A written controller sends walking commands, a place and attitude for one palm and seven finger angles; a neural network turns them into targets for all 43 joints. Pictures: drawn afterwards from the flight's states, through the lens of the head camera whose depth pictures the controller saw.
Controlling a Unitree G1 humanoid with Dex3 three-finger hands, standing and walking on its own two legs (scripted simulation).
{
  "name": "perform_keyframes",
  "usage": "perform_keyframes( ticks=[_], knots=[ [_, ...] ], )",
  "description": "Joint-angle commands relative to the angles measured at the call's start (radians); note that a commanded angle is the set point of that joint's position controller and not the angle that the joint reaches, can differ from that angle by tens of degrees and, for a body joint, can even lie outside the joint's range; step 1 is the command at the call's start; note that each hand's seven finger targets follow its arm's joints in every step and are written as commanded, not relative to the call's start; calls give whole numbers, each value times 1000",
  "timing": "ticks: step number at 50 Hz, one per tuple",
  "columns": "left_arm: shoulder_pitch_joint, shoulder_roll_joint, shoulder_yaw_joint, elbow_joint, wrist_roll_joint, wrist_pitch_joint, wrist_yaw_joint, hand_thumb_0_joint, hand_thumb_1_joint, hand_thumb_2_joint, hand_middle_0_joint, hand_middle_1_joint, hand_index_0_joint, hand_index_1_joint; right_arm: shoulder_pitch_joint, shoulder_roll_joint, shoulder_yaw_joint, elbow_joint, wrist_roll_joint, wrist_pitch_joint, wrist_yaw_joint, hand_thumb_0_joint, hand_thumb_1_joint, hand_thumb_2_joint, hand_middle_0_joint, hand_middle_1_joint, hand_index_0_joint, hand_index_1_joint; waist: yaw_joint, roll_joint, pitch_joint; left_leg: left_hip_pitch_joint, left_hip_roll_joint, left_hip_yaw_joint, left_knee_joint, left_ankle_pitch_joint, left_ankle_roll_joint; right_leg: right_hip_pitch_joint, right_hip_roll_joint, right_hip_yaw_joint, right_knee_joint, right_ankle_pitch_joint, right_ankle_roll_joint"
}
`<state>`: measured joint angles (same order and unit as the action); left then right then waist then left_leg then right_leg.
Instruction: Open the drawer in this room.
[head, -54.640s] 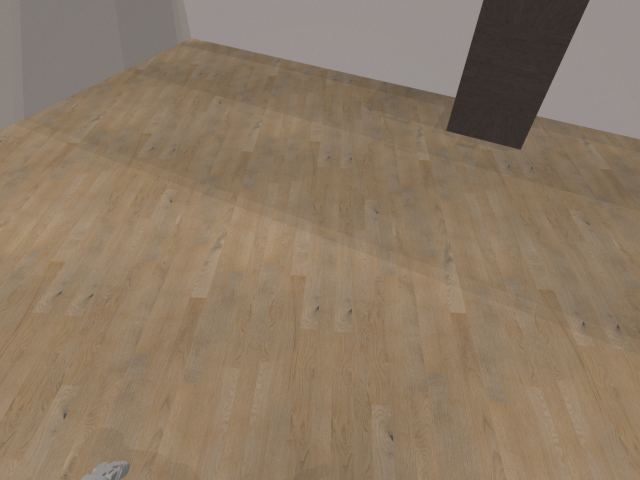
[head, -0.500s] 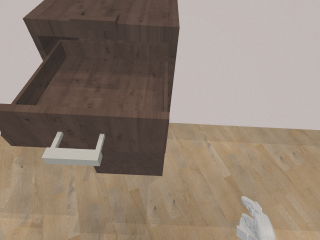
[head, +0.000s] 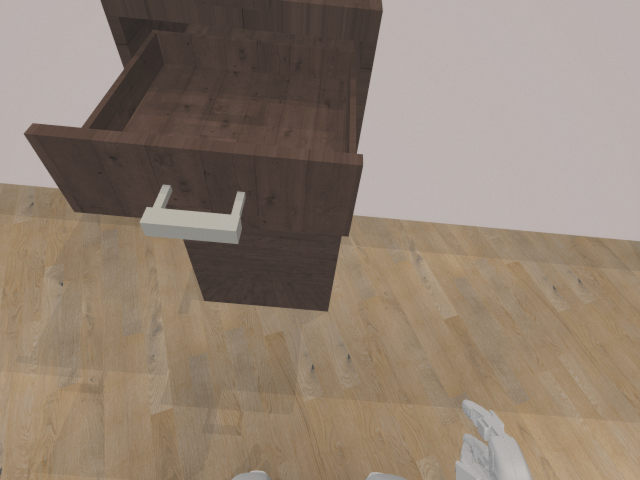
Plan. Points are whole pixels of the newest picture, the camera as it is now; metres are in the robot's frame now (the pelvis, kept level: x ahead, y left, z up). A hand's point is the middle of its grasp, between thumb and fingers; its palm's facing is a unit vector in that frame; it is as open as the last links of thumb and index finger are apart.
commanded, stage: step back with the hand held close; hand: left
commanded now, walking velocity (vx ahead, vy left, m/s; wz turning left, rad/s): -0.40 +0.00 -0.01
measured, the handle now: (197, 211) +0.39 +0.19 +0.11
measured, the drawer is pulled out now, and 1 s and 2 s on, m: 0.30 0.30 0.30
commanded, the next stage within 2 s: stop stepping back and stand still in 0.02 s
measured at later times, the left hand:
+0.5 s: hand out of the picture +0.06 +0.23 +0.29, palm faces +0.59 -0.72 -0.36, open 7.4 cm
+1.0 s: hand out of the picture +0.07 +0.23 +0.30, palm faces +0.61 -0.68 -0.41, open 7.4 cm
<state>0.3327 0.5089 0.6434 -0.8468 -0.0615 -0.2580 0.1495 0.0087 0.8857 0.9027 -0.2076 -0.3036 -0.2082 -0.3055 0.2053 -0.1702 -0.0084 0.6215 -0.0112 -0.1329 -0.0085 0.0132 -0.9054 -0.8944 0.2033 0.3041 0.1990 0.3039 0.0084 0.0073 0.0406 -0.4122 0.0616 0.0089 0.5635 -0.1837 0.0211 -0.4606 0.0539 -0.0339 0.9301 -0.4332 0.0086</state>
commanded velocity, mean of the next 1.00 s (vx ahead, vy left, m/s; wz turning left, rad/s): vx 0.11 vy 0.03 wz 0.00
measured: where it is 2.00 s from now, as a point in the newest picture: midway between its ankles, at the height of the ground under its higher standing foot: outside the picture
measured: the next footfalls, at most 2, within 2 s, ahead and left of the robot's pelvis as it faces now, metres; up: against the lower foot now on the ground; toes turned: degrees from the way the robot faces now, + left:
right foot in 0.14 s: -0.10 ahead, -0.11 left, +0.00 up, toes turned +3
left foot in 0.40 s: -0.11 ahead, +0.10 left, +0.00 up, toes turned +5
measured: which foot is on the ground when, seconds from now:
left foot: down 0.00-0.16, up 0.18-0.38, down 0.40-1.00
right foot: up 0.00-0.12, down 0.14-1.00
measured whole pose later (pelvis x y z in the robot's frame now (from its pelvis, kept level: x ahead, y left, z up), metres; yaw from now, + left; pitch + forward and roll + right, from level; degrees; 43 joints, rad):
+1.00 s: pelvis -0.12 -0.01 -0.01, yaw +2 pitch +0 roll +0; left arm 0.29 0.52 0.62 -0.70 -0.04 -0.27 0.17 0.01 0.89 0.90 -0.21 -0.30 -0.21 -0.31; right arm 0.21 -0.18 0.01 0.63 0.01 -0.10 -0.04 0.01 -0.91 -0.89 0.20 0.30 0.20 0.30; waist 0.00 -0.02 0.01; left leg -0.32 0.02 0.05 0.58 -0.27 0.01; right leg -0.25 0.00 -0.05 0.60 -0.35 -0.02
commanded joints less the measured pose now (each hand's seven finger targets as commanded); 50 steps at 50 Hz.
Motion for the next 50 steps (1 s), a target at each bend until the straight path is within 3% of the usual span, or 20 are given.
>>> perform_keyframes(
  ticks=[1,5,6,7,8,9,11,18,21,23,28,29,31,33,36,40,43,44,47,50],
  knots=[
    [-64,175,90,-129,-24,-27,9,0,900,900,-200,-300,-200,-300,-84,-156,-55,-125,12,-57,-7,0,-900,-900,200,300,200,300,-25,242,-254,229,226,-184,-169,515,87,104,-4,-11,-167,-26,9],
    [-97,204,112,-21,-39,-20,-1,0,900,900,-200,-300,-200,-300,-123,-162,-49,-115,17,-42,-18,0,-900,-900,200,300,200,300,-11,182,-208,78,197,-170,-187,178,47,288,-33,-10,-473,136,-14],
    [-107,223,119,-10,-40,-21,-6,0,900,900,-200,-300,-200,-300,-131,-157,-48,-124,25,-33,-15,0,-900,-900,200,300,200,300,-12,75,-192,39,135,-115,-109,20,11,291,-106,48,-574,253,-47],
    [-80,268,138,19,-37,-22,-6,0,900,900,-200,-300,-200,-300,-114,-132,-46,-139,39,-19,-14,0,-900,-900,200,300,200,300,-26,-158,-185,39,-1,3,110,-159,-54,210,-292,263,-701,297,-118],
    [-71,292,151,19,-46,-25,3,0,900,900,-200,-300,-200,-300,-127,-143,-44,-139,45,-11,-20,0,-900,-900,200,300,200,300,-6,-188,-161,-14,-68,-16,376,-256,-69,114,-428,364,-724,414,-184],
    [-57,280,145,38,-45,-28,10,0,900,900,-200,-300,-200,-300,-115,-143,-30,-131,41,-3,-21,0,-900,-900,200,300,200,300,-16,-132,-183,-93,-50,-64,495,-274,-60,178,-451,283,-674,591,-179],
    [3,236,130,-12,-27,-9,10,0,900,900,-200,-300,-200,-300,-125,-124,-24,-165,59,0,-28,0,-900,-900,200,300,200,300,-26,-190,-266,-130,-35,-65,478,-182,-47,350,-360,157,-531,823,-123],
    [-43,200,69,-19,-15,-15,30,0,900,900,-200,-300,-200,-300,-106,-171,-37,-147,22,-10,-70,0,-900,-900,200,300,200,300,-37,-83,-96,198,-30,13,-126,-163,11,114,-254,148,-647,-75,-81],
    [-77,184,40,-31,2,-31,31,0,900,900,-200,-300,-200,-300,-78,-211,-50,-164,20,-27,-73,0,-900,-900,200,300,200,300,-31,178,-74,154,121,-220,-258,-298,94,114,-88,57,-394,22,-36],
    [-155,220,50,-41,16,-34,31,0,900,900,-200,-300,-200,-300,-73,-182,-34,-151,27,-27,-75,0,-900,-900,200,300,200,300,-42,300,-76,68,185,-294,-346,-503,109,99,-59,-25,-239,32,-12],
    [-171,167,4,22,28,-8,33,0,900,900,-200,-300,-200,-300,-81,-184,-34,-137,25,-40,-63,0,-900,-900,200,300,200,300,-26,156,-63,-74,122,-168,-233,-420,79,290,-50,-22,-382,69,-25],
    [-150,163,3,42,28,-8,31,0,900,900,-200,-300,-200,-300,-87,-179,-34,-137,23,-37,-61,0,-900,-900,200,300,200,300,-23,79,-63,-88,71,-120,-142,-366,61,310,-81,48,-478,49,-49],
    [-135,178,12,56,19,-12,25,0,900,900,-200,-300,-200,-300,-89,-166,-36,-138,21,-21,-50,0,-900,-900,200,300,200,300,-22,-163,-62,-177,-54,20,236,-253,7,314,-321,442,-685,-57,-181],
    [-184,198,30,33,16,-34,26,0,900,900,-200,-300,-200,-300,-100,-176,-49,-119,27,-14,-40,0,-900,-900,200,300,200,300,-20,-148,-71,-238,-36,-20,512,-267,-12,341,-405,498,-723,79,-229],
    [-112,179,43,-7,11,-44,17,0,900,900,-200,-300,-200,-300,-94,-143,-26,-136,18,3,-32,0,-900,-900,200,300,200,300,-26,-84,-72,-93,17,-34,339,-182,-2,244,-353,266,-648,283,-205],
    [-95,164,34,-17,1,-47,29,0,900,900,-200,-300,-200,-300,-91,-134,-20,-135,12,3,-53,0,-900,-900,200,300,200,300,-37,-27,-89,228,-29,48,-74,-74,0,134,-226,110,-583,74,-115],
    [-125,173,40,-62,3,-57,36,0,900,900,-200,-300,-200,-300,-94,-176,-38,-156,16,-9,-55,0,-900,-900,200,300,200,300,-17,262,-101,255,223,-333,-273,-191,108,54,-58,-8,-290,44,-17],
    [-151,183,47,-66,5,-57,35,0,900,900,-200,-300,-200,-300,-91,-166,-37,-161,19,-18,-48,0,-900,-900,200,300,200,300,-15,218,-118,204,237,-353,-276,-102,130,93,-25,-8,-221,27,-7],
    [-118,206,76,11,13,-39,27,0,900,900,-200,-300,-200,-300,-77,-151,-30,-137,21,-25,-43,0,-900,-900,200,300,200,300,-13,159,-132,161,174,-183,-202,118,87,197,-53,-12,-312,68,-7],
    [-56,185,67,28,7,-35,18,0,900,900,-200,-300,-200,-300,-75,-148,-28,-137,34,-28,-33,0,-900,-900,200,300,200,300,-24,59,-185,154,63,-47,-66,213,19,329,-110,81,-497,454,-32]
  ],
)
